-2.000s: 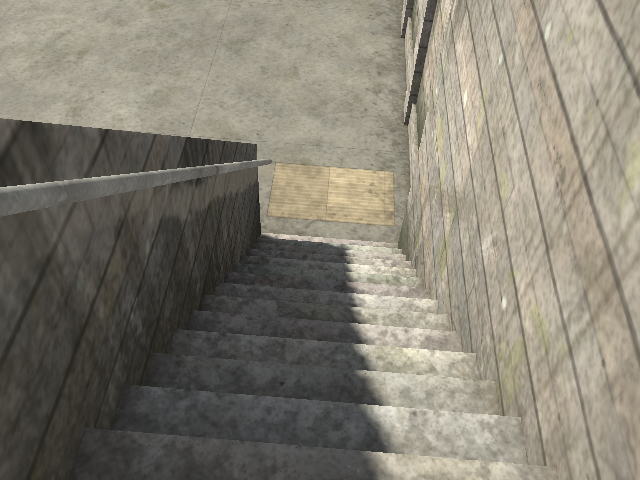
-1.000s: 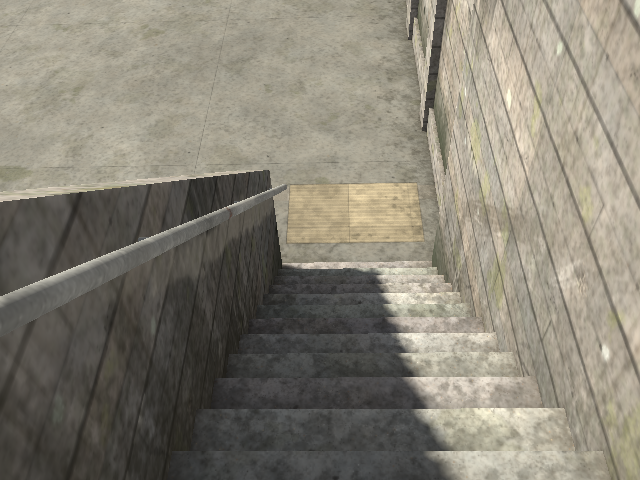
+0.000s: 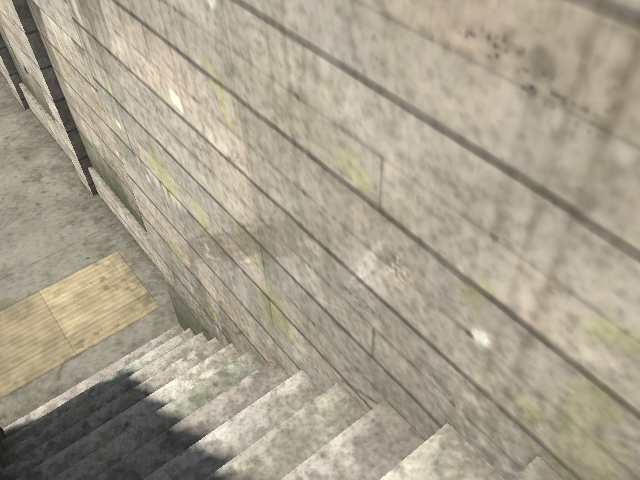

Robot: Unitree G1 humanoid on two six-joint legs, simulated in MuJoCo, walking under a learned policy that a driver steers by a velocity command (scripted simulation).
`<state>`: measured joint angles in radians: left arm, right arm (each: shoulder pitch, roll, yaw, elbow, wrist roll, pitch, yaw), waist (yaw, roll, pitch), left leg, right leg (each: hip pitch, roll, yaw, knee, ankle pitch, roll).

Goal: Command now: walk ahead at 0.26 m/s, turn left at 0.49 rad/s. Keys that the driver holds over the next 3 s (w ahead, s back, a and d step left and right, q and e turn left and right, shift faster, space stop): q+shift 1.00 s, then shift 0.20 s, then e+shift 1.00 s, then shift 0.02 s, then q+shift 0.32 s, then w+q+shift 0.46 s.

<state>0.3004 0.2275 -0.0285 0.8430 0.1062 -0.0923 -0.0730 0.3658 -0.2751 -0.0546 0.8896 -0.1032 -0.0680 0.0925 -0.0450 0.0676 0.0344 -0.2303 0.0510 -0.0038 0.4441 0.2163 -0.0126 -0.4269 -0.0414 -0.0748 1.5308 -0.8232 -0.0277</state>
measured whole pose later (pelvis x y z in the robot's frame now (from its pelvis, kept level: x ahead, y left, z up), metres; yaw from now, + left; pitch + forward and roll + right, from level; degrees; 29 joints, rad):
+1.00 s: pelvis +0.15 +0.09 -0.14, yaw +51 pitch +3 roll +1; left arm 0.10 0.23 -0.06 0.50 0.12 0.01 -0.07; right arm 0.40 -0.24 0.06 0.76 -0.10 -0.09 0.02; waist -0.09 0.02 -0.04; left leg -0.55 -0.21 -0.17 1.17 -0.67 0.06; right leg -0.74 0.03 0.14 0.88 0.20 0.08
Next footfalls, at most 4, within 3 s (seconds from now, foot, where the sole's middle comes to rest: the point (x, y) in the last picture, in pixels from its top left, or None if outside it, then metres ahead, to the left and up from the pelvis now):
0.02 left None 0.06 0.12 -0.83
0.36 right None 0.21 -0.07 -0.83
0.66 left None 0.07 0.16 -0.83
1.12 right None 0.33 0.10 -1.04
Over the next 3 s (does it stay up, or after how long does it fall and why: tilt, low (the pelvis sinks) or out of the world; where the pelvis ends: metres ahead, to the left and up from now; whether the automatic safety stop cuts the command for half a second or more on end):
stays up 0.47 0.15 -0.37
